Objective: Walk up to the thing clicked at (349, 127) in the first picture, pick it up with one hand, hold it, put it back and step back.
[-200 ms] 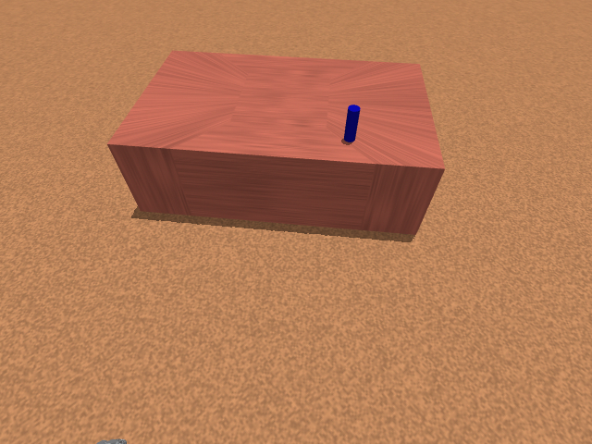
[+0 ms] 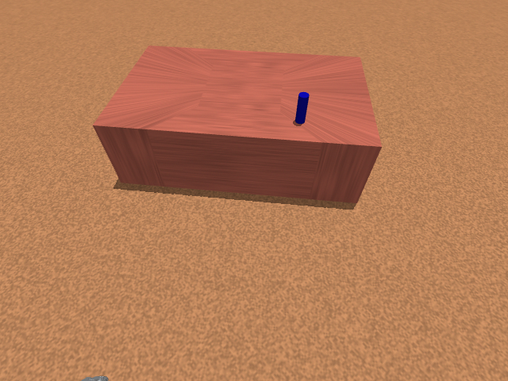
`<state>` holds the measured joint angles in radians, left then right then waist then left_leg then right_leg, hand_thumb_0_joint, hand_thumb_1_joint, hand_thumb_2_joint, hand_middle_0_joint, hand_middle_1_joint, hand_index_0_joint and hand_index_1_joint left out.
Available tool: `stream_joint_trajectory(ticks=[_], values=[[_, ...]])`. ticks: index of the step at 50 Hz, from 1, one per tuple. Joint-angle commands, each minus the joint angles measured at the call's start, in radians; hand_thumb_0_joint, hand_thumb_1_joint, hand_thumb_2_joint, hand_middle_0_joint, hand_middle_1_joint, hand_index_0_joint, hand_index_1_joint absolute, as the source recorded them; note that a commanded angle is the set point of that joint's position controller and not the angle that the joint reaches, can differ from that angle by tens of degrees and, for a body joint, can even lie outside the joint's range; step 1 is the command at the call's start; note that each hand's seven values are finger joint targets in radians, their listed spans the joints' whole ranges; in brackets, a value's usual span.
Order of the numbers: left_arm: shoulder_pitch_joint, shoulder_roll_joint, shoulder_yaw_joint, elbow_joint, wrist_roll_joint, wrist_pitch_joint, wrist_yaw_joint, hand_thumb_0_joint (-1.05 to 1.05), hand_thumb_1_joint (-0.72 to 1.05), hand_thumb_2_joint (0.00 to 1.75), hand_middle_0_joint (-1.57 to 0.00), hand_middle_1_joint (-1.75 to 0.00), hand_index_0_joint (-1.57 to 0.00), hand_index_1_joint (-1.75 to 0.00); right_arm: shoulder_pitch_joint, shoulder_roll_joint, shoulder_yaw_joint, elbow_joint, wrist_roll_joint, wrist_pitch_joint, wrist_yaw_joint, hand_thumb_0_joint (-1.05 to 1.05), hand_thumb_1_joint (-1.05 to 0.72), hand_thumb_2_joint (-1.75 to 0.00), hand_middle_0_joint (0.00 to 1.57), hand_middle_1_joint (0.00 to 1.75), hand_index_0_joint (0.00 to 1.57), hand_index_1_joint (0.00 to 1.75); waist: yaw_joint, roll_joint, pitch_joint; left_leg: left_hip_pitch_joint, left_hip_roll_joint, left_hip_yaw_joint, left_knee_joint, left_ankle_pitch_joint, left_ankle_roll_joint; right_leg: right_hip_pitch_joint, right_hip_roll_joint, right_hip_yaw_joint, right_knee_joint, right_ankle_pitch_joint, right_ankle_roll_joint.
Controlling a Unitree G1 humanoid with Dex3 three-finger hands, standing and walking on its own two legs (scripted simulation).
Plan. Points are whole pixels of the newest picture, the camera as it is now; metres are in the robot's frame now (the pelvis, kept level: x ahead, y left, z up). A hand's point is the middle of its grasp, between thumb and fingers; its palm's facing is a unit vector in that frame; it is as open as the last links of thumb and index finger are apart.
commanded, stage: stand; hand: right
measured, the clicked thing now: (301, 108) +1.18 -0.17 -0.32
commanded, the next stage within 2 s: walk up in 0.92 s
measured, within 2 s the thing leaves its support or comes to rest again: neither
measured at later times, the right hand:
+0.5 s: hand out of the picture +0.07 -0.25 -0.16, palm faces -0.03 +0.94 -0.33, open 7.4 cm
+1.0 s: hand out of the picture +0.08 -0.26 -0.16, palm faces -0.02 +0.94 -0.33, open 7.4 cm
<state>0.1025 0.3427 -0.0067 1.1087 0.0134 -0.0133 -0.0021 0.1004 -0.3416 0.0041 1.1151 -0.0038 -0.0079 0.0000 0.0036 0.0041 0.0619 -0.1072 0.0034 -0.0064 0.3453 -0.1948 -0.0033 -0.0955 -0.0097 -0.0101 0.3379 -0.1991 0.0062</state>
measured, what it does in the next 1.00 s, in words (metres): stands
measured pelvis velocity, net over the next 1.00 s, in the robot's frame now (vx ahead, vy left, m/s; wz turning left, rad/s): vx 0.01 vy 0.00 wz -0.01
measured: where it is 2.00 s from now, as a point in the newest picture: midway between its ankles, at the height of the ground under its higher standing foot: (237, 326)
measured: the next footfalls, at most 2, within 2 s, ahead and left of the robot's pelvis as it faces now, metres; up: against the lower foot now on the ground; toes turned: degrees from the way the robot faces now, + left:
left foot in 1.20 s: +0.16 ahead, +0.18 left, +0.00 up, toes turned +3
right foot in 1.64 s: +0.37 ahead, -0.07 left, +0.00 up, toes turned -8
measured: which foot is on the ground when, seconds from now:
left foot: down 0.00-1.00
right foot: down 0.00-1.00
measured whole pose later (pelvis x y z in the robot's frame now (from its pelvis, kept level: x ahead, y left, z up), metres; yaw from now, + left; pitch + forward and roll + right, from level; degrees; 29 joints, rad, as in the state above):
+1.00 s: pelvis +0.01 +0.00 +0.00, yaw +0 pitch -2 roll +0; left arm 0.17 0.35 0.03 1.06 0.03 -0.03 -0.04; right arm 0.15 -0.37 -0.03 1.07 -0.03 -0.01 0.04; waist 0.01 0.02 0.03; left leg -0.16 0.01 0.00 0.49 -0.40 0.04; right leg -0.13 0.00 -0.01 0.43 -0.34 -0.03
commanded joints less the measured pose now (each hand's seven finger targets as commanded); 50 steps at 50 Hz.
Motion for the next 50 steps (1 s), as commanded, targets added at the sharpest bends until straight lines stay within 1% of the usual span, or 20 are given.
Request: stream_joint_trajectory(ticks=[1, 9, 10, 11, 12, 13, 14, 15, 17, 24, 26, 29, 35, 43, 45, 46, 47, 48, 49, 50], values=[[-0.040, 0.208, 0.044, -0.060, -0.003, -0.021, 0.013, 0.00, 0.90, 0.90, -0.20, -0.30, -0.20, -0.30, -0.037, -0.210, -0.043, -0.063, -0.004, -0.025, -0.011, 0.00, -0.90, -0.90, 0.20, 0.30, 0.20, 0.30, -0.004, -0.007, -0.085, 0.010, 0.119, -0.092, -0.049, 0.175, 0.029, 0.001, -0.119, 0.092, -0.054, 0.166, -0.036], [-0.034, 0.206, 0.044, -0.059, -0.002, -0.021, 0.013, 0.00, 0.90, 0.90, -0.20, -0.30, -0.20, -0.30, -0.041, -0.213, -0.043, -0.061, -0.004, -0.026, -0.009, 0.00, -0.90, -0.90, 0.20, 0.30, 0.20, 0.30, -0.001, -0.008, -0.080, 0.012, 0.119, -0.096, -0.058, 0.152, 0.026, -0.006, -0.118, 0.090, -0.063, 0.135, -0.033], [-0.034, 0.207, 0.043, -0.056, -0.003, -0.019, 0.013, 0.00, 0.90, 0.90, -0.20, -0.30, -0.20, -0.30, -0.036, -0.212, -0.042, -0.059, -0.002, -0.023, -0.009, 0.00, -0.90, -0.90, 0.20, 0.30, 0.20, 0.30, -0.003, -0.012, -0.067, 0.001, 0.117, -0.097, -0.063, 0.129, 0.026, -0.009, -0.117, 0.091, -0.068, 0.117, -0.032], [-0.030, 0.206, 0.044, -0.058, -0.001, -0.020, 0.012, 0.00, 0.90, 0.90, -0.20, -0.30, -0.20, -0.30, -0.034, -0.217, -0.044, -0.058, -0.003, -0.023, -0.010, 0.00, -0.90, -0.90, 0.20, 0.30, 0.20, 0.30, -0.002, -0.006, -0.078, 0.003, 0.117, -0.094, -0.060, 0.123, 0.030, 0.000, -0.120, 0.095, -0.069, 0.129, -0.033], [-0.032, 0.213, 0.045, -0.056, -0.003, -0.020, 0.013, 0.00, 0.90, 0.90, -0.20, -0.30, -0.20, -0.30, -0.030, -0.208, -0.041, -0.057, -0.003, -0.023, -0.009, 0.00, -0.90, -0.90, 0.20, 0.30, 0.20, 0.30, -0.005, -0.013, -0.072, 0.003, 0.116, -0.098, -0.066, 0.137, 0.026, -0.004, -0.117, 0.092, -0.065, 0.125, -0.035], [-0.029, 0.208, 0.044, -0.057, -0.003, -0.021, 0.013, 0.00, 0.90, 0.90, -0.20, -0.30, -0.20, -0.30, -0.030, -0.214, -0.042, -0.059, -0.003, -0.023, -0.008, 0.00, -0.90, -0.90, 0.20, 0.30, 0.20, 0.30, -0.004, -0.006, -0.077, 0.003, 0.117, -0.096, -0.061, 0.137, 0.028, -0.003, -0.118, 0.091, -0.067, 0.127, -0.033], [-0.031, 0.213, 0.045, -0.058, -0.003, -0.022, 0.013, 0.00, 0.90, 0.90, -0.20, -0.30, -0.20, -0.30, -0.031, -0.212, -0.043, -0.060, -0.004, -0.023, -0.009, 0.00, -0.90, -0.90, 0.20, 0.30, 0.20, 0.30, -0.004, -0.014, -0.086, 0.009, 0.118, -0.095, -0.058, 0.152, 0.030, 0.008, -0.121, 0.092, -0.063, 0.146, -0.035], [-0.027, 0.211, 0.045, -0.056, -0.005, -0.022, 0.012, 0.00, 0.90, 0.90, -0.20, -0.30, -0.20, -0.30, -0.026, -0.210, -0.040, -0.058, -0.003, -0.023, -0.009, 0.00, -0.90, -0.90, 0.20, 0.30, 0.20, 0.30, -0.004, -0.013, -0.083, 0.006, 0.116, -0.094, -0.058, 0.143, 0.030, 0.004, -0.121, 0.095, -0.066, 0.146, -0.033], [-0.026, 0.211, 0.045, -0.059, -0.005, -0.023, 0.012, 0.00, 0.90, 0.90, -0.20, -0.30, -0.20, -0.30, -0.029, -0.217, -0.043, -0.061, -0.003, -0.025, -0.010, 0.00, -0.90, -0.90, 0.20, 0.30, 0.20, 0.30, -0.005, 0.000, -0.099, 0.024, 0.119, -0.092, -0.051, 0.175, 0.029, 0.010, -0.124, 0.096, -0.058, 0.172, -0.036], [-0.018, 0.210, 0.044, -0.053, -0.005, -0.019, 0.010, 0.00, 0.90, 0.90, -0.20, -0.30, -0.20, -0.30, -0.025, -0.215, -0.036, -0.057, -0.003, -0.027, -0.011, 0.00, -0.90, -0.90, 0.20, 0.30, 0.20, 0.30, 0.001, 0.005, -0.080, 0.010, 0.120, -0.096, -0.063, 0.168, 0.027, 0.008, -0.120, 0.092, -0.053, 0.160, -0.033], [-0.018, 0.207, 0.042, -0.054, -0.004, -0.019, 0.011, 0.00, 0.90, 0.90, -0.20, -0.30, -0.20, -0.30, -0.028, -0.219, -0.038, -0.059, -0.002, -0.027, -0.011, 0.00, -0.90, -0.90, 0.20, 0.30, 0.20, 0.30, 0.002, 0.000, -0.101, 0.032, 0.125, -0.099, -0.054, 0.210, 0.029, 0.013, -0.122, 0.088, -0.048, 0.189, -0.034], [-0.028, 0.213, 0.043, -0.058, -0.004, -0.020, 0.014, 0.00, 0.90, 0.90, -0.20, -0.30, -0.20, -0.30, -0.019, -0.218, -0.039, -0.059, -0.004, -0.025, -0.012, 0.00, -0.90, -0.90, 0.20, 0.30, 0.20, 0.30, -0.004, -0.015, -0.098, 0.027, 0.123, -0.095, -0.050, 0.218, 0.028, 0.013, -0.121, 0.085, -0.048, 0.202, -0.032], [-0.019, 0.212, 0.042, -0.053, -0.005, -0.020, 0.013, 0.00, 0.90, 0.90, -0.20, -0.30, -0.20, -0.30, -0.016, -0.217, -0.037, -0.057, -0.002, -0.024, -0.011, 0.00, -0.90, -0.90, 0.20, 0.30, 0.20, 0.30, -0.003, -0.011, -0.083, 0.022, 0.122, -0.092, -0.053, 0.184, 0.029, 0.009, -0.124, 0.095, -0.058, 0.185, -0.033], [-0.022, 0.212, 0.042, -0.059, -0.005, -0.019, 0.013, 0.00, 0.90, 0.90, -0.20, -0.30, -0.20, -0.30, -0.023, -0.217, -0.039, -0.062, -0.003, -0.027, -0.011, 0.00, -0.90, -0.90, 0.20, 0.30, 0.20, 0.30, 0.000, -0.001, -0.084, 0.028, 0.124, -0.095, -0.059, 0.212, 0.028, 0.012, -0.120, 0.090, -0.053, 0.194, -0.033], [-0.017, 0.210, 0.041, -0.057, -0.005, -0.020, 0.013, 0.00, 0.90, 0.90, -0.20, -0.30, -0.20, -0.30, -0.021, -0.216, -0.038, -0.059, -0.003, -0.026, -0.011, 0.00, -0.90, -0.90, 0.20, 0.30, 0.20, 0.30, -0.001, -0.014, -0.074, 0.025, 0.123, -0.091, -0.059, 0.194, 0.028, 0.004, -0.120, 0.093, -0.064, 0.185, -0.031], [0.070, 0.316, 0.104, -0.099, 0.009, -0.037, -0.010, 0.00, 0.90, 0.90, -0.20, -0.30, -0.20, -0.30, 0.017, -0.307, -0.108, -0.121, -0.026, -0.035, 0.017, 0.00, -0.90, -0.90, 0.20, 0.30, 0.20, 0.30, 0.007, 0.000, -0.160, 0.033, 0.080, -0.075, 0.046, -0.312, 0.098, 0.020, -0.078, 0.099, 0.003, -0.298, -0.074], [0.088, 0.319, 0.109, -0.088, 0.020, -0.037, -0.019, 0.00, 0.90, 0.90, -0.20, -0.30, -0.20, -0.30, 0.011, -0.311, -0.116, -0.121, -0.035, -0.033, 0.029, 0.00, -0.90, -0.90, 0.20, 0.30, 0.20, 0.30, 0.022, 0.011, -0.076, -0.097, 0.079, -0.097, 0.068, -0.487, 0.111, -0.045, -0.115, 0.168, 0.008, -0.492, -0.102], [0.094, 0.318, 0.119, -0.095, 0.023, -0.042, -0.024, 0.00, 0.90, 0.90, -0.20, -0.30, -0.20, -0.30, -0.035, -0.290, -0.116, -0.147, -0.035, -0.030, 0.037, 0.00, -0.90, -0.90, 0.20, 0.30, 0.20, 0.30, 0.038, -0.010, 0.004, -0.251, 0.076, -0.101, 0.110, -0.486, 0.109, -0.039, -0.149, 0.237, -0.013, -0.559, -0.129], [0.124, 0.330, 0.128, -0.103, 0.023, -0.047, -0.025, 0.00, 0.90, 0.90, -0.20, -0.30, -0.20, -0.30, -0.088, -0.257, -0.111, -0.185, -0.036, -0.030, 0.045, 0.00, -0.90, -0.90, 0.20, 0.30, 0.20, 0.30, 0.069, -0.067, 0.087, -0.428, 0.046, -0.053, 0.206, -0.404, 0.089, 0.019, -0.208, 0.335, -0.080, -0.608, -0.167], [0.178, 0.353, 0.139, -0.102, 0.026, -0.054, -0.022, 0.00, 0.90, 0.90, -0.20, -0.30, -0.20, -0.30, -0.137, -0.228, -0.109, -0.212, -0.039, -0.032, 0.049, 0.00, -0.90, -0.90, 0.20, 0.30, 0.20, 0.30, 0.110, -0.176, 0.133, -0.570, 0.018, 0.020, 0.402, -0.295, 0.054, 0.090, -0.330, 0.494, -0.215, -0.601, -0.233]])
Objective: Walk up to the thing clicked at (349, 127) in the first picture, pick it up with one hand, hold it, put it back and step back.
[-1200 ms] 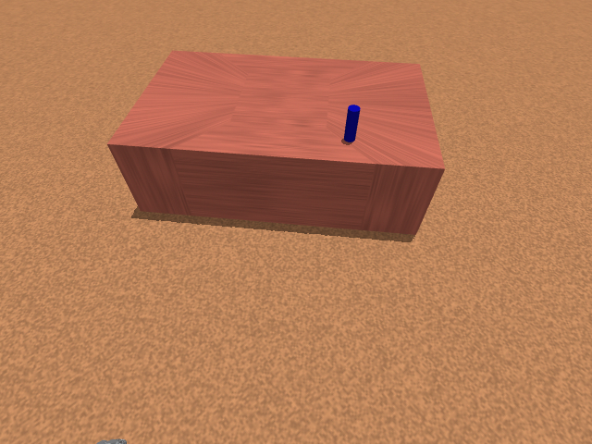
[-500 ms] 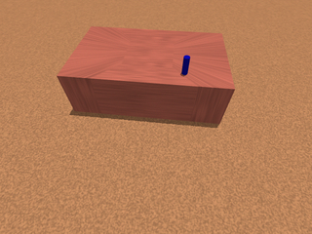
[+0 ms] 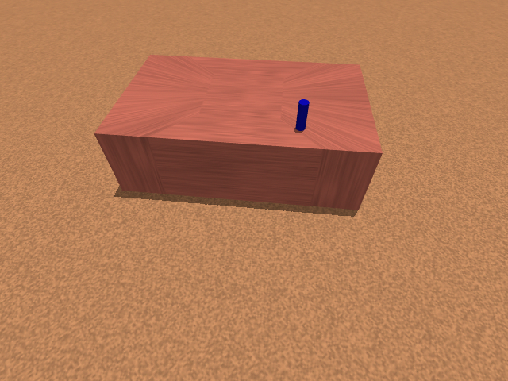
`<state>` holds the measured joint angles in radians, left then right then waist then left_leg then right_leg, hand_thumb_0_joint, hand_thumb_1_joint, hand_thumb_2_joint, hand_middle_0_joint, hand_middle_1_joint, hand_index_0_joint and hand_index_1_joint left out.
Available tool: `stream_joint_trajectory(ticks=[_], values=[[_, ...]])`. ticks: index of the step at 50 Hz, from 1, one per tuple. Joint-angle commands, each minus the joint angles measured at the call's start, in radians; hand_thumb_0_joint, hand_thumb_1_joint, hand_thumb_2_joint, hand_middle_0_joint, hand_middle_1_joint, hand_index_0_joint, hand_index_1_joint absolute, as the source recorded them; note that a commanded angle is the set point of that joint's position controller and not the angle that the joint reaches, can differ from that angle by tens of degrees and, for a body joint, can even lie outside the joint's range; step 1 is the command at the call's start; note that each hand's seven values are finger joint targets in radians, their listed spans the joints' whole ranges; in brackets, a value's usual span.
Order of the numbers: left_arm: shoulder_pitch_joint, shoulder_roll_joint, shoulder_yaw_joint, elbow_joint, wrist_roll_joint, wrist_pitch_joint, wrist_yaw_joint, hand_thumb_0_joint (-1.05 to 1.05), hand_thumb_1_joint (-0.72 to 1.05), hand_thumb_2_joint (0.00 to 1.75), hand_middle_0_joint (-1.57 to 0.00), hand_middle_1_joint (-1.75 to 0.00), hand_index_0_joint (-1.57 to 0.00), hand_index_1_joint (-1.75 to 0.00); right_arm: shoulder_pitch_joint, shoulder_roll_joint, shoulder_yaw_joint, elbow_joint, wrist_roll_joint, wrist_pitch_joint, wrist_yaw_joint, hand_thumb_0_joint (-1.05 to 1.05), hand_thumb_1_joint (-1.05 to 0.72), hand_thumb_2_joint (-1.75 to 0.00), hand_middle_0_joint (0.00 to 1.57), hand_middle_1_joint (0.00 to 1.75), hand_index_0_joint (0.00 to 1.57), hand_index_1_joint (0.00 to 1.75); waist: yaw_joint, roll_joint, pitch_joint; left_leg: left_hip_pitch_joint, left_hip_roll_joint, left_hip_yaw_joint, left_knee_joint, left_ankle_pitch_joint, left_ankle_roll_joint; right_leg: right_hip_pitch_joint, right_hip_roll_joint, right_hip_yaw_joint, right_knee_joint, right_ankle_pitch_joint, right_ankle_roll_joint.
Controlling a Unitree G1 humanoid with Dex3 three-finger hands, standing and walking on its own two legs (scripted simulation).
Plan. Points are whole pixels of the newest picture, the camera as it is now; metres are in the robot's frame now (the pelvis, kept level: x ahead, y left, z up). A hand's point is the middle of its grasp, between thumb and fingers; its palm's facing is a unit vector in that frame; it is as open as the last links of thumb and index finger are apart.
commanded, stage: walk up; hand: right
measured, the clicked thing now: (302, 115) +1.17 -0.17 -0.32
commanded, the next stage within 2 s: none
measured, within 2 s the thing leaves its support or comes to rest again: neither
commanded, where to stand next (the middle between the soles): +0.75 +0.08 m, yaw -5 degrees
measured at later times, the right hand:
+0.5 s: hand (377, 379) +0.16 -0.20 -0.14, palm faces +0.06 +0.93 -0.36, open 7.4 cm
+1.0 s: hand (351, 250) +0.41 -0.20 -0.15, palm faces -0.01 +0.92 -0.38, open 7.4 cm
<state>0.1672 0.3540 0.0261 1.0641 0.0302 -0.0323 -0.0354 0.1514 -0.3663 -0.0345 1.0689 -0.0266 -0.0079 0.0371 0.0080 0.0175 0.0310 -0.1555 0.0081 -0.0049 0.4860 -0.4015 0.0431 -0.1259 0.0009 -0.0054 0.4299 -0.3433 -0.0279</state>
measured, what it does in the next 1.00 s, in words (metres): walks ahead: left foot, then right foot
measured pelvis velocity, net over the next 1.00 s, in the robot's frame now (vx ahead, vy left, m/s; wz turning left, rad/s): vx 0.36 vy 0.09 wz -0.06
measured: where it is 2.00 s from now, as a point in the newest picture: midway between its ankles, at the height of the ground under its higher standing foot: (238, 259)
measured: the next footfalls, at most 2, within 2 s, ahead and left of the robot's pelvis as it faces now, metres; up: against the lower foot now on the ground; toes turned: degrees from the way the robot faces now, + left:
left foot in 0.20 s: +0.15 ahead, +0.18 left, +0.00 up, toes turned +3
right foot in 0.64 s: +0.36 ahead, -0.07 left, +0.00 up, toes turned -8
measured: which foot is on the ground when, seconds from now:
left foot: down 0.00-0.00, up 0.02-0.18, down 0.20-0.66, up 0.68-1.00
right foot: down 0.00-0.24, up 0.26-0.62, down 0.64-1.00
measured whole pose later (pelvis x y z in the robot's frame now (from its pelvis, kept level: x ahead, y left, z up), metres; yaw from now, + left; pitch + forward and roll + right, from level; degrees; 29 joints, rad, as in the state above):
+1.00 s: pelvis +0.36 +0.09 -0.02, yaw -3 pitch -2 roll -2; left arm 0.31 0.42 0.04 0.84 0.02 -0.07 -0.06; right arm 0.30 -0.44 -0.08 0.85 -0.02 -0.05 0.08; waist 0.02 0.02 0.07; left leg -0.42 0.10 0.03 0.64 -0.24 0.01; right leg -0.19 -0.05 -0.06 0.58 -0.36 0.00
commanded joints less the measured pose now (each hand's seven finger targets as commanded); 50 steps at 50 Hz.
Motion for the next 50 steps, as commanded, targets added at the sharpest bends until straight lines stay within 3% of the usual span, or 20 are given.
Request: stream_joint_trajectory(ticks=[1, 5, 7, 10, 11, 12, 13, 15, 18, 22, 25, 28, 31, 32, 33, 34, 38, 40, 47, 50], values=[[0.128, 0.358, 0.110, -0.074, 0.017, -0.048, 0.013, 0.00, 0.90, 0.90, -0.20, -0.30, -0.20, -0.30, -0.190, -0.203, -0.068, -0.179, -0.020, -0.038, 0.010, 0.00, -0.90, -0.90, 0.20, 0.30, 0.20, 0.30, 0.104, -0.166, 0.154, -0.585, 0.069, -0.054, 0.303, -0.053, -0.001, 0.179, -0.417, 0.565, -0.320, -0.311, -0.256], [0.001, 0.352, 0.113, -0.154, 0.011, -0.052, 0.009, 0.00, 0.90, 0.90, -0.20, -0.30, -0.20, -0.30, -0.053, -0.232, -0.093, -0.173, -0.007, -0.051, 0.036, 0.00, -0.90, -0.90, 0.20, 0.30, 0.20, 0.30, 0.014, -0.170, 0.045, -0.331, 0.113, -0.078, 0.202, -0.061, -0.016, 0.068, -0.308, 0.324, -0.263, -0.211, -0.188], [0.006, 0.333, 0.100, -0.170, 0.005, -0.049, 0.000, 0.00, 0.90, 0.90, -0.20, -0.30, -0.20, -0.30, -0.035, -0.222, -0.105, -0.172, -0.013, -0.053, 0.042, 0.00, -0.90, -0.90, 0.20, 0.30, 0.20, 0.30, 0.004, -0.180, 0.052, -0.192, 0.063, 0.006, 0.125, 0.018, -0.033, -0.048, -0.237, 0.207, -0.224, -0.127, -0.156], [0.013, 0.283, 0.085, -0.196, 0.000, -0.035, -0.011, 0.00, 0.90, 0.90, -0.20, -0.30, -0.20, -0.30, 0.163, -0.243, -0.139, -0.119, -0.021, -0.057, 0.031, 0.00, -0.90, -0.90, 0.20, 0.30, 0.20, 0.30, -0.103, -0.041, -0.020, 0.259, -0.009, 0.088, -0.008, 0.168, -0.027, -0.344, -0.126, 0.039, 0.056, -0.032, -0.093], [0.036, 0.228, 0.068, -0.207, -0.001, -0.033, -0.011, 0.00, 0.90, 0.90, -0.20, -0.30, -0.20, -0.30, 0.288, -0.301, -0.163, -0.102, -0.030, -0.061, 0.017, 0.00, -0.90, -0.90, 0.20, 0.30, 0.20, 0.30, -0.160, 0.151, -0.082, 0.393, 0.090, -0.094, -0.115, -0.062, 0.019, -0.469, -0.026, -0.025, 0.355, -0.075, -0.063], [0.036, 0.181, 0.055, -0.228, -0.011, -0.036, -0.003, 0.00, 0.90, 0.90, -0.20, -0.30, -0.20, -0.30, 0.317, -0.410, -0.172, -0.127, -0.033, -0.070, 0.013, 0.00, -0.90, -0.90, 0.20, 0.30, 0.20, 0.30, -0.161, 0.324, -0.077, 0.345, 0.373, -0.605, -0.331, -0.417, 0.141, -0.617, 0.089, 0.003, 0.610, -0.235, -0.033], [0.008, 0.293, 0.073, -0.217, -0.003, -0.035, 0.011, 0.00, 0.90, 0.90, -0.20, -0.30, -0.20, -0.30, 0.225, -0.422, -0.171, -0.163, -0.001, -0.068, 0.016, 0.00, -0.90, -0.90, 0.20, 0.30, 0.20, 0.30, -0.135, 0.162, -0.022, 0.186, 0.438, -0.677, -0.346, -0.444, 0.222, -0.559, 0.004, 0.155, 0.685, -0.231, -0.036], [0.104, 0.297, 0.065, -0.174, -0.025, -0.037, 0.003, 0.00, 0.90, 0.90, -0.20, -0.30, -0.20, -0.30, 0.107, -0.335, -0.133, -0.203, 0.007, -0.070, 0.005, 0.00, -0.90, -0.90, 0.20, 0.30, 0.20, 0.30, -0.044, 0.066, 0.060, 0.096, 0.335, -0.404, -0.296, -0.237, 0.167, -0.534, -0.052, 0.156, 0.681, -0.071, -0.032], [0.152, 0.293, 0.072, -0.146, -0.024, -0.034, -0.013, 0.00, 0.90, 0.90, -0.20, -0.30, -0.20, -0.30, 0.099, -0.299, -0.113, -0.218, 0.010, -0.082, 0.003, 0.00, -0.90, -0.90, 0.20, 0.30, 0.20, 0.30, -0.030, 0.129, 0.074, 0.025, 0.261, -0.205, -0.313, -0.024, 0.142, -0.440, -0.069, 0.093, 0.550, 0.022, 0.011], [0.068, 0.270, 0.074, -0.202, -0.016, -0.032, -0.032, 0.00, 0.90, 0.90, -0.20, -0.30, -0.20, -0.30, 0.121, -0.309, -0.114, -0.244, 0.006, -0.088, 0.008, 0.00, -0.90, -0.90, 0.20, 0.30, 0.20, 0.30, -0.030, 0.126, 0.113, 0.005, 0.282, -0.136, -0.332, 0.016, 0.184, -0.405, -0.104, 0.043, 0.367, 0.072, 0.028], [0.010, 0.252, 0.075, -0.227, -0.015, -0.036, -0.042, 0.00, 0.90, 0.90, -0.20, -0.30, -0.20, -0.30, 0.144, -0.301, -0.109, -0.261, 0.011, -0.088, 0.011, 0.00, -0.90, -0.90, 0.20, 0.30, 0.20, 0.30, -0.041, 0.097, 0.126, -0.019, 0.245, -0.070, -0.300, 0.071, 0.160, -0.346, -0.089, -0.015, 0.233, 0.164, 0.010], [-0.003, 0.231, 0.077, -0.236, -0.016, -0.043, -0.039, 0.00, 0.90, 0.90, -0.20, -0.30, -0.20, -0.30, 0.176, -0.294, -0.107, -0.271, 0.016, -0.079, 0.010, 0.00, -0.90, -0.90, 0.20, 0.30, 0.20, 0.30, -0.042, 0.081, 0.080, 0.016, 0.223, -0.024, -0.192, 0.317, 0.134, -0.255, -0.040, -0.071, 0.161, 0.191, -0.009], [0.149, 0.256, 0.101, -0.204, -0.016, -0.056, -0.019, 0.00, 0.90, 0.90, -0.20, -0.30, -0.20, -0.30, 0.176, -0.259, -0.092, -0.301, 0.022, -0.070, 0.004, 0.00, -0.90, -0.90, 0.20, 0.30, 0.20, 0.30, 0.056, -0.031, -0.034, -0.072, 0.162, 0.052, 0.139, 0.495, 0.085, 0.077, 0.013, -0.089, 0.076, 0.165, -0.045], [0.259, 0.318, 0.126, -0.190, -0.011, -0.064, -0.006, 0.00, 0.90, 0.90, -0.20, -0.30, -0.20, -0.30, 0.196, -0.208, -0.072, -0.319, 0.026, -0.072, 0.003, 0.00, -0.90, -0.90, 0.20, 0.30, 0.20, 0.30, 0.108, -0.191, -0.104, -0.223, 0.078, 0.108, 0.413, 0.360, 0.041, 0.243, -0.118, 0.109, 0.012, 0.085, -0.088], [0.325, 0.408, 0.145, -0.209, -0.016, -0.069, 0.006, 0.00, 0.90, 0.90, -0.20, -0.30, -0.20, -0.30, 0.240, -0.183, -0.057, -0.337, 0.028, -0.069, 0.002, 0.00, -0.90, -0.90, 0.20, 0.30, 0.20, 0.30, 0.111, -0.317, -0.163, -0.460, -0.056, 0.090, 0.659, -0.101, 0.007, 0.382, -0.409, 0.621, -0.122, -0.009, -0.216], [0.259, 0.413, 0.139, -0.228, -0.033, -0.066, 0.007, 0.00, 0.90, 0.90, -0.20, -0.30, -0.20, -0.30, 0.217, -0.273, -0.080, -0.309, 0.025, -0.056, -0.009, 0.00, -0.90, -0.90, 0.20, 0.30, 0.20, 0.30, 0.097, -0.164, -0.135, -0.450, 0.016, -0.044, 0.753, -0.147, 0.006, 0.256, -0.452, 0.693, -0.152, -0.118, -0.289], [0.102, 0.317, 0.106, -0.273, -0.036, -0.069, 0.012, 0.00, 0.90, 0.90, -0.20, -0.30, -0.20, -0.30, 0.253, -0.253, -0.078, -0.261, 0.026, -0.052, 0.004, 0.00, -0.90, -0.90, 0.20, 0.30, 0.20, 0.30, 0.002, -0.149, 0.036, -0.386, 0.097, -0.077, 0.622, 0.027, -0.005, -0.056, -0.285, 0.292, -0.180, -0.031, -0.204], [0.096, 0.310, 0.103, -0.293, -0.028, -0.077, 0.009, 0.00, 0.90, 0.90, -0.20, -0.30, -0.20, -0.30, 0.273, -0.241, -0.083, -0.247, 0.015, -0.047, 0.019, 0.00, -0.90, -0.90, 0.20, 0.30, 0.20, 0.30, -0.003, -0.155, 0.036, -0.344, 0.093, -0.029, 0.523, 0.061, -0.029, -0.098, -0.249, 0.195, -0.167, 0.054, -0.204], [0.079, 0.349, 0.111, -0.317, -0.015, -0.077, -0.006, 0.00, 0.90, 0.90, -0.20, -0.30, -0.20, -0.30, 0.170, -0.229, -0.101, -0.285, 0.004, -0.069, 0.043, 0.00, -0.90, -0.90, 0.20, 0.30, 0.20, 0.30, -0.001, -0.152, 0.001, -0.176, 0.081, 0.063, 0.165, 0.172, -0.040, -0.203, -0.241, 0.117, -0.121, -0.104, -0.176], [0.072, 0.289, 0.085, -0.314, -0.010, -0.063, -0.006, 0.00, 0.90, 0.90, -0.20, -0.30, -0.20, -0.30, 0.321, -0.264, -0.125, -0.232, -0.007, -0.085, 0.024, 0.00, -0.90, -0.90, 0.20, 0.30, 0.20, 0.30, -0.100, -0.008, -0.058, 0.124, 0.017, 0.114, 0.085, 0.158, -0.028, -0.355, -0.168, 0.035, 0.158, -0.072, -0.115]])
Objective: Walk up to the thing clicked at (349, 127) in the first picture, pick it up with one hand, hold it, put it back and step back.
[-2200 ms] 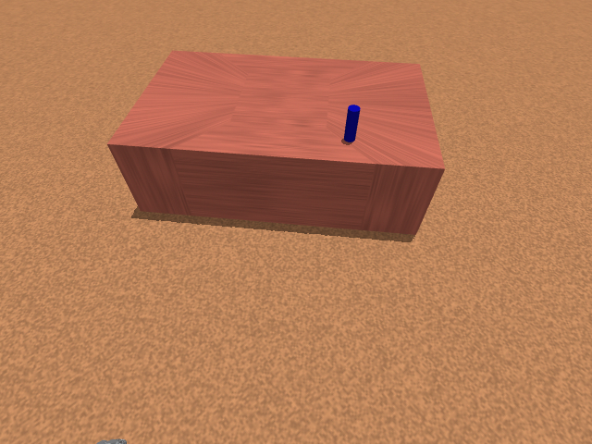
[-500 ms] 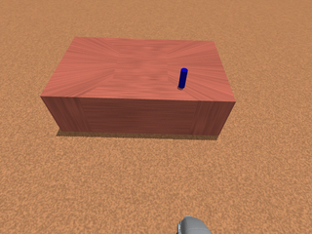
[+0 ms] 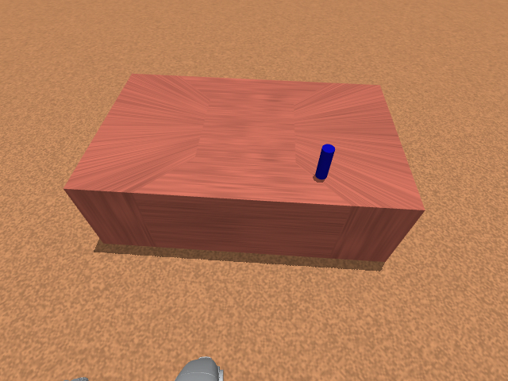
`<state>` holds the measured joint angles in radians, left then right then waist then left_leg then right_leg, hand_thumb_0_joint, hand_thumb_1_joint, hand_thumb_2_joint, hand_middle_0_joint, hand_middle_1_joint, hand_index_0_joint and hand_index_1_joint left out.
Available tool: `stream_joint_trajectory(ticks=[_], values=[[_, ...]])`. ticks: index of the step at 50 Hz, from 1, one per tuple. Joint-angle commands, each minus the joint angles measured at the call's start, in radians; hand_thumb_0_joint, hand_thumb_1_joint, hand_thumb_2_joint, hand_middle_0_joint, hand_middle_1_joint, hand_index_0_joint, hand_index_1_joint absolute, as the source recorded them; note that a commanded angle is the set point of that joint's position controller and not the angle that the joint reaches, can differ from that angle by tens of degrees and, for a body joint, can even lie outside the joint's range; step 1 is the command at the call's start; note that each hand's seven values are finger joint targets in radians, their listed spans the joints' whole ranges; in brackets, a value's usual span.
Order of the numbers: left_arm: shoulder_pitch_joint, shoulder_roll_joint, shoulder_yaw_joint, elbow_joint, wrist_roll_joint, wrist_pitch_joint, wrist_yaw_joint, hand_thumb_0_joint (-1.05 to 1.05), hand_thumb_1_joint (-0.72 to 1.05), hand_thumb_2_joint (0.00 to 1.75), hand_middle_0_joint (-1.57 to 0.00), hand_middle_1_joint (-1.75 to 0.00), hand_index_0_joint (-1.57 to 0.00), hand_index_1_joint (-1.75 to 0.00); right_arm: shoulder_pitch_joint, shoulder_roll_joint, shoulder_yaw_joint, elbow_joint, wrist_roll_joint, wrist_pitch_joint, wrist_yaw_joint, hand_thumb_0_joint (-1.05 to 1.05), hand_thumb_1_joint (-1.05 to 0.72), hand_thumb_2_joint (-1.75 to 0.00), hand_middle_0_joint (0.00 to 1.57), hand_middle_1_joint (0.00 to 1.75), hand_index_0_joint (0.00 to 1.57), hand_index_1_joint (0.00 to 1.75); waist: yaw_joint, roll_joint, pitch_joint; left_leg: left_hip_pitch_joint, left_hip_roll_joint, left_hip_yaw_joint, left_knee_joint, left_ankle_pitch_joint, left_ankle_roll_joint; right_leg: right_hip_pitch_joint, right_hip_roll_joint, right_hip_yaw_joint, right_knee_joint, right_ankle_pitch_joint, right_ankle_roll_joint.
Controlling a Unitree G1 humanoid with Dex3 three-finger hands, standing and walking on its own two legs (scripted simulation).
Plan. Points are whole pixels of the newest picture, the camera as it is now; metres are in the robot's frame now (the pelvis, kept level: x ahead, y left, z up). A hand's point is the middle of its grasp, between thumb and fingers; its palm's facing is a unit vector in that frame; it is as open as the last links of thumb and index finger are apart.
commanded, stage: walk up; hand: right
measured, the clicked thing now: (324, 162) +0.83 -0.21 -0.30
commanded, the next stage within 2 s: none
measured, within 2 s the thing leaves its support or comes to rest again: neither
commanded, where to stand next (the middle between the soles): +0.40 +0.01 m, yaw -2 degrees
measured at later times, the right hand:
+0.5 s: hand (405, 344) +0.21 -0.27 -0.16, palm faces -0.01 +0.94 -0.34, open 7.4 cm
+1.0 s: hand (376, 258) +0.37 -0.24 -0.13, palm faces -0.01 +0.90 -0.43, open 7.4 cm
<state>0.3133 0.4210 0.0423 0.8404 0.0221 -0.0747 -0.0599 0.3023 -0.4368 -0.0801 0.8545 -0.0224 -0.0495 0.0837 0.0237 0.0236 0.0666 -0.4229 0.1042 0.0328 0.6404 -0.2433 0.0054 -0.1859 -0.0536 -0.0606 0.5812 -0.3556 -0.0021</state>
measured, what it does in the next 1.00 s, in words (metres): walks ahead: left foot, then right foot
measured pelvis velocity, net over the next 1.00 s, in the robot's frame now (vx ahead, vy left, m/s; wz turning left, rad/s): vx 0.32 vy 0.04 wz -0.04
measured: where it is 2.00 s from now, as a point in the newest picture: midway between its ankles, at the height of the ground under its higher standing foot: (250, 334)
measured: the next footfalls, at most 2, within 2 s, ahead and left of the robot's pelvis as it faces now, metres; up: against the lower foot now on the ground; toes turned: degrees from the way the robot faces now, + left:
left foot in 0.02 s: +0.15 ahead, +0.15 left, +0.00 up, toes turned +5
right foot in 0.40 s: +0.29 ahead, -0.12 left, +0.00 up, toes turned -6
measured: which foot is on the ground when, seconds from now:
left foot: up 0.00-0.00, down 0.02-0.42, up 0.44-0.72, down 0.74-1.00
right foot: down 0.00-0.04, up 0.06-0.38, down 0.40-0.76, up 0.78-1.00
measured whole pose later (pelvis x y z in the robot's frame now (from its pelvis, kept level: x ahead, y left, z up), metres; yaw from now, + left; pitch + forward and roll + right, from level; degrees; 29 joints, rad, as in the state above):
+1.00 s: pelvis +0.32 +0.04 +0.00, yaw -3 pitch -2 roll +0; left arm 0.26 0.43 0.04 0.90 0.01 -0.01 -0.02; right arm 0.28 -0.41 -0.03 0.85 -0.01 -0.07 0.01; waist 0.00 -0.04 0.11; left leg -0.32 0.06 0.08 0.66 -0.30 0.00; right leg -0.43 -0.06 -0.02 0.84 -0.40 -0.03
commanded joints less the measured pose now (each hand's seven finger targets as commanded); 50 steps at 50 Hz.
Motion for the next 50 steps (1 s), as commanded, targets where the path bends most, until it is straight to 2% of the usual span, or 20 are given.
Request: stream_joint_trajectory(ticks=[1, 2, 3, 5, 8, 13, 19, 20, 21, 22, 23, 27, 33, 36, 37, 38, 39, 40, 44, 50], values=[[-0.042, 0.160, 0.047, -0.095, -0.002, -0.018, 0.018, 0.00, 0.90, 0.90, -0.20, -0.30, -0.20, -0.30, 0.256, -0.255, -0.098, -0.001, -0.016, -0.052, -0.036, 0.00, -0.90, -0.90, 0.20, 0.30, 0.20, 0.30, -0.155, 0.192, -0.119, 0.472, 0.041, -0.146, -0.214, -0.247, 0.059, -0.392, -0.033, 0.019, 0.327, -0.023, -0.104], [-0.024, 0.122, 0.038, -0.102, -0.022, -0.013, 0.024, 0.00, 0.90, 0.90, -0.20, -0.30, -0.20, -0.30, 0.249, -0.346, -0.110, -0.035, -0.017, -0.060, -0.043, 0.00, -0.90, -0.90, 0.20, 0.30, 0.20, 0.30, -0.139, 0.313, -0.070, 0.471, 0.304, -0.674, -0.449, -0.495, 0.161, -0.604, 0.122, 0.024, 0.547, -0.169, -0.053], [-0.052, 0.233, 0.059, -0.080, -0.011, -0.007, 0.040, 0.00, 0.90, 0.90, -0.20, -0.30, -0.20, -0.30, 0.178, -0.361, -0.110, -0.054, 0.015, -0.055, -0.042, 0.00, -0.90, -0.90, 0.20, 0.30, 0.20, 0.30, -0.122, 0.176, -0.009, 0.351, 0.364, -0.744, -0.454, -0.529, 0.259, -0.579, 0.039, 0.145, 0.615, -0.200, -0.066], [-0.007, 0.232, 0.057, -0.030, -0.024, -0.008, 0.034, 0.00, 0.90, 0.90, -0.20, -0.30, -0.20, -0.30, 0.079, -0.279, -0.078, -0.077, 0.015, -0.054, -0.050, 0.00, -0.90, -0.90, 0.20, 0.30, 0.20, 0.30, -0.061, 0.075, 0.031, 0.288, 0.259, -0.466, -0.407, -0.330, 0.220, -0.529, -0.010, 0.176, 0.589, -0.053, -0.059], [0.051, 0.218, 0.059, 0.012, -0.025, -0.005, 0.016, 0.00, 0.90, 0.90, -0.20, -0.30, -0.20, -0.30, 0.039, -0.251, -0.058, -0.077, 0.013, -0.057, -0.052, 0.00, -0.90, -0.90, 0.20, 0.30, 0.20, 0.30, -0.031, 0.163, 0.000, 0.239, 0.181, -0.224, -0.370, -0.068, 0.197, -0.397, -0.042, 0.103, 0.419, 0.013, -0.026], [-0.062, 0.179, 0.059, -0.041, -0.013, -0.003, -0.003, 0.00, 0.90, 0.90, -0.20, -0.30, -0.20, -0.30, 0.081, -0.260, -0.057, -0.091, 0.010, -0.055, -0.051, 0.00, -0.90, -0.90, 0.20, 0.30, 0.20, 0.30, -0.062, 0.145, -0.001, 0.264, 0.186, -0.139, -0.332, 0.137, 0.231, -0.325, -0.043, 0.032, 0.181, 0.058, -0.017], [0.077, 0.188, 0.082, 0.003, -0.010, -0.014, 0.011, 0.00, 0.90, 0.90, -0.20, -0.30, -0.20, -0.30, 0.013, -0.214, -0.035, -0.135, 0.024, -0.031, -0.049, 0.00, -0.90, -0.90, 0.20, 0.30, 0.20, 0.30, 0.040, 0.021, -0.072, 0.079, 0.085, -0.024, -0.041, 0.118, 0.135, 0.090, 0.070, -0.049, -0.040, 0.163, -0.050], [0.170, 0.240, 0.107, 0.019, -0.006, -0.023, 0.023, 0.00, 0.90, 0.90, -0.20, -0.30, -0.20, -0.30, 0.048, -0.157, -0.016, -0.141, 0.024, -0.031, -0.050, 0.00, -0.90, -0.90, 0.20, 0.30, 0.20, 0.30, 0.088, -0.159, -0.125, -0.013, 0.018, 0.024, 0.227, 0.076, 0.100, 0.225, -0.021, 0.113, -0.131, 0.028, -0.078], [0.195, 0.336, 0.127, -0.006, -0.003, -0.035, 0.035, 0.00, 0.90, 0.90, -0.20, -0.30, -0.20, -0.30, 0.078, -0.089, 0.009, -0.167, 0.024, -0.030, -0.049, 0.00, -0.90, -0.90, 0.20, 0.30, 0.20, 0.30, 0.076, -0.340, -0.126, -0.230, -0.105, 0.043, 0.462, -0.268, 0.044, 0.303, -0.311, 0.587, -0.277, -0.090, -0.173], [0.146, 0.356, 0.119, -0.021, -0.014, -0.031, 0.032, 0.00, 0.90, 0.90, -0.20, -0.30, -0.20, -0.30, 0.043, -0.196, -0.021, -0.139, 0.017, -0.015, -0.062, 0.00, -0.90, -0.90, 0.20, 0.30, 0.20, 0.30, 0.071, -0.199, -0.087, -0.247, -0.079, -0.058, 0.537, -0.344, 0.044, 0.187, -0.394, 0.737, -0.335, -0.230, -0.282], [0.098, 0.340, 0.114, -0.039, -0.024, -0.030, 0.034, 0.00, 0.90, 0.90, -0.20, -0.30, -0.20, -0.30, 0.026, -0.223, -0.029, -0.126, 0.020, -0.012, -0.065, 0.00, -0.90, -0.90, 0.20, 0.30, 0.20, 0.30, 0.051, -0.129, -0.019, -0.257, -0.038, -0.108, 0.550, -0.299, 0.041, 0.108, -0.384, 0.676, -0.341, -0.241, -0.306], [0.016, 0.264, 0.090, -0.057, -0.019, -0.033, 0.038, 0.00, 0.90, 0.90, -0.20, -0.30, -0.20, -0.30, 0.097, -0.194, -0.028, -0.059, 0.018, -0.017, -0.044, 0.00, -0.90, -0.90, 0.20, 0.30, 0.20, 0.30, -0.008, -0.169, 0.011, -0.140, 0.005, -0.074, 0.355, -0.163, 0.020, -0.034, -0.231, 0.311, -0.280, 0.068, -0.238], [-0.029, 0.278, 0.089, -0.094, -0.005, -0.024, 0.025, 0.00, 0.90, 0.90, -0.20, -0.30, -0.20, -0.30, 0.040, -0.164, -0.042, -0.068, 0.007, -0.024, -0.021, 0.00, -0.90, -0.90, 0.20, 0.30, 0.20, 0.30, -0.007, -0.219, -0.012, 0.054, -0.034, 0.029, 0.065, -0.045, -0.002, -0.172, -0.188, 0.186, -0.264, -0.114, -0.213], [-0.051, 0.215, 0.056, -0.098, -0.012, 0.000, 0.028, 0.00, 0.90, 0.90, -0.20, -0.30, -0.20, -0.30, 0.097, -0.165, -0.047, -0.021, 0.001, -0.043, -0.047, 0.00, -0.90, -0.90, 0.20, 0.30, 0.20, 0.30, -0.062, -0.081, -0.051, 0.298, -0.097, 0.067, -0.085, 0.045, 0.004, -0.297, -0.134, 0.098, -0.041, 0.002, -0.156], [-0.030, 0.162, 0.033, -0.098, -0.013, 0.007, 0.031, 0.00, 0.90, 0.90, -0.20, -0.30, -0.20, -0.30, 0.130, -0.190, -0.053, -0.012, -0.002, -0.048, -0.061, 0.00, -0.90, -0.90, 0.20, 0.30, 0.20, 0.30, -0.080, 0.017, -0.077, 0.375, -0.057, -0.013, -0.144, -0.049, 0.024, -0.354, -0.094, 0.056, 0.097, -0.011, -0.121], [-0.014, 0.095, 0.013, -0.109, -0.017, 0.010, 0.032, 0.00, 0.90, 0.90, -0.20, -0.30, -0.20, -0.30, 0.163, -0.281, -0.072, -0.022, -0.011, -0.054, -0.070, 0.00, -0.90, -0.90, 0.20, 0.30, 0.20, 0.30, -0.088, 0.247, -0.096, 0.409, 0.191, -0.407, -0.303, -0.157, 0.104, -0.465, 0.024, -0.027, 0.371, -0.097, -0.047], [0.020, 0.179, 0.039, -0.078, -0.013, 0.026, 0.048, 0.00, 0.90, 0.90, -0.20, -0.30, -0.20, -0.30, 0.142, -0.352, -0.083, -0.050, 0.005, -0.052, -0.070, 0.00, -0.90, -0.90, 0.20, 0.30, 0.20, 0.30, -0.083, 0.197, -0.071, 0.315, 0.344, -0.637, -0.390, -0.253, 0.230, -0.477, 0.042, 0.060, 0.468, -0.236, -0.043], [0.007, 0.234, 0.049, -0.057, -0.012, 0.030, 0.054, 0.00, 0.90, 0.90, -0.20, -0.30, -0.20, -0.30, 0.102, -0.328, -0.081, -0.052, 0.016, -0.046, -0.072, 0.00, -0.90, -0.90, 0.20, 0.30, 0.20, 0.30, -0.065, 0.090, -0.022, 0.275, 0.333, -0.595, -0.365, -0.206, 0.271, -0.471, 0.010, 0.112, 0.541, -0.217, -0.046], [0.053, 0.202, 0.050, 0.003, -0.019, 0.034, 0.052, 0.00, 0.90, 0.90, -0.20, -0.30, -0.20, -0.30, 0.025, -0.256, -0.044, -0.056, 0.016, -0.049, -0.092, 0.00, -0.90, -0.90, 0.20, 0.30, 0.20, 0.30, -0.017, 0.128, -0.037, 0.223, 0.200, -0.245, -0.242, 0.254, 0.204, -0.360, -0.039, 0.103, 0.415, -0.092, -0.038], [0.026, 0.147, 0.051, 0.044, -0.020, 0.047, 0.056, 0.00, 0.90, 0.90, -0.20, -0.30, -0.20, -0.30, -0.064, -0.224, -0.012, -0.068, 0.020, -0.027, -0.099, 0.00, -0.90, -0.90, 0.20, 0.30, 0.20, 0.30, 0.005, 0.144, -0.110, 0.112, 0.158, -0.101, -0.073, 0.473, 0.170, -0.082, 0.019, 0.008, 0.123, 0.074, -0.035]])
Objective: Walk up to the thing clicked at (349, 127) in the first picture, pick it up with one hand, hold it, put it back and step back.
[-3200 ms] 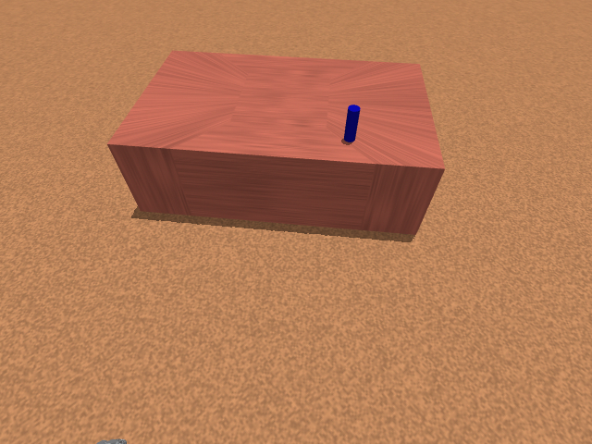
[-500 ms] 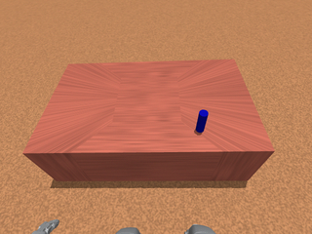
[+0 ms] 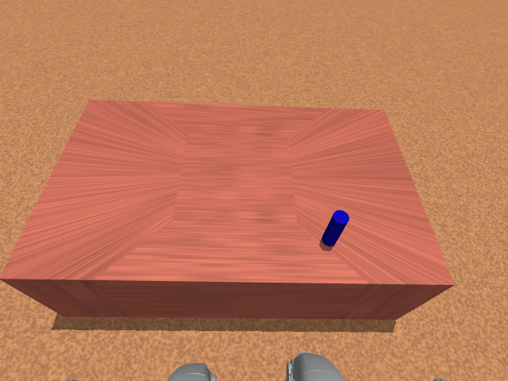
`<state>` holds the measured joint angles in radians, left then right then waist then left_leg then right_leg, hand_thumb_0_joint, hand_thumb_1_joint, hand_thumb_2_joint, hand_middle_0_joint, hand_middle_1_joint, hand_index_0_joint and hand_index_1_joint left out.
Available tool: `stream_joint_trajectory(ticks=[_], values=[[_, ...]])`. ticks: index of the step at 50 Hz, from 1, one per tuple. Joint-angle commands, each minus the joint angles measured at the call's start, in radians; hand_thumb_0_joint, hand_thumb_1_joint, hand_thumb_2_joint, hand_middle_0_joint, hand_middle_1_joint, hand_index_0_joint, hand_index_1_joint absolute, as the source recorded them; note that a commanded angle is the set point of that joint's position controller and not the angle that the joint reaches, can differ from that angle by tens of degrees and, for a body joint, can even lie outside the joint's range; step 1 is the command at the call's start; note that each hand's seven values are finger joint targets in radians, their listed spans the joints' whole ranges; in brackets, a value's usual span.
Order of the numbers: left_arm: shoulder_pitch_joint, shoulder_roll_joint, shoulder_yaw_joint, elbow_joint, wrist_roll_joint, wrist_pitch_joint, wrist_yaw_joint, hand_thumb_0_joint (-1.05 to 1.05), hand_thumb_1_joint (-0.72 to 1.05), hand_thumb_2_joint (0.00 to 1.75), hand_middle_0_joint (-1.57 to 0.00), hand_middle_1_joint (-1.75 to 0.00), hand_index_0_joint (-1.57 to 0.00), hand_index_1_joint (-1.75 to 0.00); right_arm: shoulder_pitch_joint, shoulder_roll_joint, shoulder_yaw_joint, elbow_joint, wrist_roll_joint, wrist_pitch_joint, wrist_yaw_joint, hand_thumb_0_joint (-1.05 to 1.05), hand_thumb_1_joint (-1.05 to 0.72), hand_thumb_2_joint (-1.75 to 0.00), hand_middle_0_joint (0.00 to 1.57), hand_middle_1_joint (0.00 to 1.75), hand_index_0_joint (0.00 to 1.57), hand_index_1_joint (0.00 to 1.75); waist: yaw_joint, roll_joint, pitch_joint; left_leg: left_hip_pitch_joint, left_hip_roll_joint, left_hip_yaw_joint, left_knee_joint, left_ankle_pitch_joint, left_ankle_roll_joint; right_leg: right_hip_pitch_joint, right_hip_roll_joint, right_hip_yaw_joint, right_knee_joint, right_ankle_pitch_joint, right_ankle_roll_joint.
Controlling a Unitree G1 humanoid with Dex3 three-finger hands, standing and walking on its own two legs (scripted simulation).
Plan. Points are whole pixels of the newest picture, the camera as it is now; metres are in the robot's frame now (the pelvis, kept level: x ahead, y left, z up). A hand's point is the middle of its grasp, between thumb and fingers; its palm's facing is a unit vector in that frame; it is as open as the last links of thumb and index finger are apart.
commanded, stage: walk up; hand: right
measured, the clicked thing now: (334, 229) +0.52 -0.23 -0.30
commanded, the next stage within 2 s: stand in 1.30 s
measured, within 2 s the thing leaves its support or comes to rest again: neither
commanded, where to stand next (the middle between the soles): +0.08 -0.03 m, yaw +1 degrees
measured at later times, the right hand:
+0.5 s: hand out of the picture +0.11 -0.27 -0.14, palm faces -0.03 +0.94 -0.35, open 7.4 cm
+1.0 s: hand out of the picture +0.12 -0.27 -0.13, palm faces -0.04 +0.94 -0.34, open 7.4 cm
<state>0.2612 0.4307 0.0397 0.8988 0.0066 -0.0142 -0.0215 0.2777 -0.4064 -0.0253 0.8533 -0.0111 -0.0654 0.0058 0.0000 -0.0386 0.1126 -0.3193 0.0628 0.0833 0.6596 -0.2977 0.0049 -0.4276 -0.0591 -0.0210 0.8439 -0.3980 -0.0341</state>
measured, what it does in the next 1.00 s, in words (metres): steps on the spot: right foot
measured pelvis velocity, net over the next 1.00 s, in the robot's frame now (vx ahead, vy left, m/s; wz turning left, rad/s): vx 0.04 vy -0.01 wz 0.01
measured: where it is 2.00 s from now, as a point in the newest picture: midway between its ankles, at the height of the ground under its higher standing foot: outside the picture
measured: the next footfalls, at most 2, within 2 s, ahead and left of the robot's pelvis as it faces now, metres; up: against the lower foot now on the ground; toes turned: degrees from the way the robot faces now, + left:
right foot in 0.06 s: +0.10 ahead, -0.15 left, +0.00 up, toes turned -1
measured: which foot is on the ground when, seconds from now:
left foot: down 0.00-1.00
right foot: up 0.00-0.04, down 0.06-1.00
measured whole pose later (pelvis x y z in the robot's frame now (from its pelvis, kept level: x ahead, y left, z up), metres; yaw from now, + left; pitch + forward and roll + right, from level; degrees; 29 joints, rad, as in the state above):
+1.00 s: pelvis +0.04 -0.01 +0.03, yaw +0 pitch -2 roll +0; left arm 0.08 0.34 0.02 1.18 0.01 0.01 -0.02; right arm 0.08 -0.35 0.00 1.17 0.00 -0.02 0.00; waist 0.01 0.00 0.05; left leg -0.11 0.05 0.05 0.34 -0.19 -0.03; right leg -0.15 -0.04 -0.05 0.34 -0.15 0.02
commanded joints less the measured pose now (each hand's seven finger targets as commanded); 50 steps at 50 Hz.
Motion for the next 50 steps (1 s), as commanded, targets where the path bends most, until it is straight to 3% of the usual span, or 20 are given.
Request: stream_joint_trajectory(ticks=[1, 2, 3, 4, 5, 6, 8, 9, 10, 11, 13, 18, 27, 36, 41, 47, 50], values=[[0.071, 0.144, 0.054, -0.008, -0.001, -0.016, 0.020, 0.00, 0.90, 0.90, -0.20, -0.30, -0.20, -0.30, -0.059, -0.248, -0.063, -0.067, 0.014, -0.003, -0.021, 0.00, -0.90, -0.90, 0.20, 0.30, 0.20, 0.30, 0.033, 0.187, -0.175, -0.004, 0.167, -0.133, -0.044, 0.456, 0.142, 0.209, 0.036, -0.038, -0.233, 0.188, -0.012], [0.056, 0.163, 0.061, -0.004, 0.005, -0.020, 0.023, 0.00, 0.90, 0.90, -0.20, -0.30, -0.20, -0.30, -0.061, -0.213, -0.049, -0.061, 0.021, 0.005, -0.020, 0.00, -0.90, -0.90, 0.20, 0.30, 0.20, 0.30, 0.043, 0.145, -0.172, -0.066, 0.147, -0.136, -0.020, 0.318, 0.099, 0.263, 0.022, 0.003, -0.283, 0.259, -0.025], [0.032, 0.213, 0.067, -0.012, 0.012, -0.027, 0.026, 0.00, 0.90, 0.90, -0.20, -0.30, -0.20, -0.30, -0.059, -0.177, -0.035, -0.063, 0.025, 0.008, -0.021, 0.00, -0.90, -0.90, 0.20, 0.30, 0.20, 0.30, 0.035, 0.024, -0.182, -0.112, 0.099, -0.092, 0.054, 0.178, 0.061, 0.287, -0.080, 0.139, -0.324, 0.352, -0.051], [-0.047, 0.260, 0.065, -0.033, 0.007, -0.032, 0.024, 0.00, 0.90, 0.90, -0.20, -0.30, -0.20, -0.30, -0.039, -0.148, -0.029, -0.047, 0.030, 0.016, -0.023, 0.00, -0.90, -0.90, 0.20, 0.30, 0.20, 0.30, -0.005, -0.070, -0.175, -0.063, -0.002, -0.049, 0.124, -0.052, 0.013, 0.155, -0.243, 0.358, -0.406, 0.307, -0.146], [-0.123, 0.266, 0.060, -0.035, 0.001, -0.028, 0.021, 0.00, 0.90, 0.90, -0.20, -0.30, -0.20, -0.30, -0.032, -0.181, -0.043, -0.005, 0.029, 0.028, -0.031, 0.00, -0.90, -0.90, 0.20, 0.30, 0.20, 0.30, -0.015, -0.097, -0.138, 0.028, -0.018, -0.049, 0.153, -0.197, 0.018, 0.034, -0.278, 0.364, -0.415, 0.241, -0.203], [-0.135, 0.237, 0.047, -0.029, 0.001, -0.024, 0.021, 0.00, 0.90, 0.90, -0.20, -0.30, -0.20, -0.30, -0.031, -0.186, -0.044, 0.021, 0.028, 0.027, -0.029, 0.00, -0.90, -0.90, 0.20, 0.30, 0.20, 0.30, -0.023, -0.079, -0.109, 0.070, -0.019, -0.056, 0.095, -0.180, 0.021, -0.014, -0.236, 0.317, -0.409, 0.219, -0.177], [-0.167, 0.200, 0.030, -0.010, -0.001, -0.017, 0.023, 0.00, 0.90, 0.90, -0.20, -0.30, -0.20, -0.30, -0.026, -0.200, -0.042, 0.064, 0.027, 0.018, -0.024, 0.00, -0.90, -0.90, 0.20, 0.30, 0.20, 0.30, -0.031, -0.075, -0.106, 0.092, 0.031, -0.092, -0.069, 0.032, 0.031, 0.013, -0.138, 0.175, -0.348, 0.226, -0.073], [-0.172, 0.176, 0.024, -0.004, -0.002, -0.014, 0.021, 0.00, 0.90, 0.90, -0.20, -0.30, -0.20, -0.30, -0.043, -0.213, -0.041, 0.074, 0.020, 0.012, -0.024, 0.00, -0.90, -0.90, 0.20, 0.30, 0.20, 0.30, -0.024, -0.064, -0.126, 0.076, 0.078, -0.166, -0.133, 0.073, 0.047, 0.045, -0.094, 0.130, -0.305, 0.236, -0.042], [-0.152, 0.170, 0.025, 0.019, -0.005, -0.011, 0.019, 0.00, 0.90, 0.90, -0.20, -0.30, -0.20, -0.30, -0.095, -0.232, -0.036, 0.078, 0.022, 0.007, -0.019, 0.00, -0.90, -0.90, 0.20, 0.30, 0.20, 0.30, 0.010, -0.030, -0.131, 0.030, 0.103, -0.198, -0.142, 0.070, 0.060, 0.108, -0.056, 0.102, -0.302, 0.204, -0.026], [-0.143, 0.175, 0.023, 0.037, -0.004, -0.013, 0.020, 0.00, 0.90, 0.90, -0.20, -0.30, -0.20, -0.30, -0.126, -0.226, -0.030, 0.087, 0.020, 0.007, -0.017, 0.00, -0.90, -0.90, 0.20, 0.30, 0.20, 0.30, 0.020, -0.029, -0.146, 0.013, 0.101, -0.186, -0.140, 0.090, 0.061, 0.166, -0.060, 0.106, -0.318, 0.220, -0.026], [-0.181, 0.171, 0.022, 0.053, -0.007, -0.016, 0.020, 0.00, 0.90, 0.90, -0.20, -0.30, -0.20, -0.30, -0.131, -0.203, -0.018, 0.119, 0.022, 0.006, -0.019, 0.00, -0.90, -0.90, 0.20, 0.30, 0.20, 0.30, 0.005, -0.020, -0.170, 0.063, 0.063, -0.134, -0.150, 0.138, 0.036, 0.191, -0.090, 0.130, -0.339, 0.293, -0.038], [-0.231, 0.149, 0.013, 0.101, -0.014, -0.013, 0.022, 0.00, 0.90, 0.90, -0.20, -0.30, -0.20, -0.30, -0.174, -0.198, -0.010, 0.181, 0.018, 0.007, -0.018, 0.00, -0.90, -0.90, 0.20, 0.30, 0.20, 0.30, 0.007, 0.019, -0.195, 0.114, 0.075, -0.126, -0.215, 0.248, 0.029, 0.262, -0.085, 0.089, -0.369, 0.391, -0.020], [-0.297, 0.132, 0.006, 0.164, -0.010, -0.005, 0.016, 0.00, 0.90, 0.90, -0.20, -0.30, -0.20, -0.30, -0.244, -0.172, -0.003, 0.237, 0.009, 0.020, -0.012, 0.00, -0.90, -0.90, 0.20, 0.30, 0.20, 0.30, 0.005, 0.016, -0.153, 0.158, 0.073, -0.117, -0.326, 0.170, 0.013, 0.273, -0.087, 0.090, -0.508, 0.286, 0.003], [-0.288, 0.126, 0.010, 0.199, -0.003, -0.006, 0.012, 0.00, 0.90, 0.90, -0.20, -0.30, -0.20, -0.30, -0.262, -0.177, -0.008, 0.252, 0.007, 0.021, -0.011, 0.00, -0.90, -0.90, 0.20, 0.30, 0.20, 0.30, 0.003, 0.034, -0.172, 0.200, 0.084, -0.114, -0.367, 0.188, 0.008, 0.304, -0.083, 0.074, -0.554, 0.319, 0.016], [-0.287, 0.126, 0.012, 0.209, -0.001, -0.004, 0.012, 0.00, 0.90, 0.90, -0.20, -0.30, -0.20, -0.30, -0.258, -0.174, -0.011, 0.256, 0.005, 0.026, -0.011, 0.00, -0.90, -0.90, 0.20, 0.30, 0.20, 0.30, -0.002, 0.033, -0.130, 0.183, 0.076, -0.119, -0.385, 0.127, 0.005, 0.278, -0.080, 0.081, -0.583, 0.239, 0.019], [-0.262, 0.119, 0.015, 0.215, 0.001, -0.006, 0.012, 0.00, 0.90, 0.90, -0.20, -0.30, -0.20, -0.30, -0.258, -0.172, -0.012, 0.257, 0.006, 0.023, -0.013, 0.00, -0.90, -0.90, 0.20, 0.30, 0.20, 0.30, 0.002, 0.038, -0.163, 0.199, 0.084, -0.120, -0.387, 0.184, 0.007, 0.313, -0.081, 0.067, -0.569, 0.315, 0.022], [-0.249, 0.118, 0.016, 0.218, -0.001, -0.003, 0.013, 0.00, 0.90, 0.90, -0.20, -0.30, -0.20, -0.30, -0.263, -0.169, -0.013, 0.255, 0.007, 0.024, -0.014, 0.00, -0.90, -0.90, 0.20, 0.30, 0.20, 0.30, 0.006, 0.041, -0.143, 0.201, 0.083, -0.123, -0.393, 0.187, 0.004, 0.300, -0.079, 0.065, -0.569, 0.303, 0.024]])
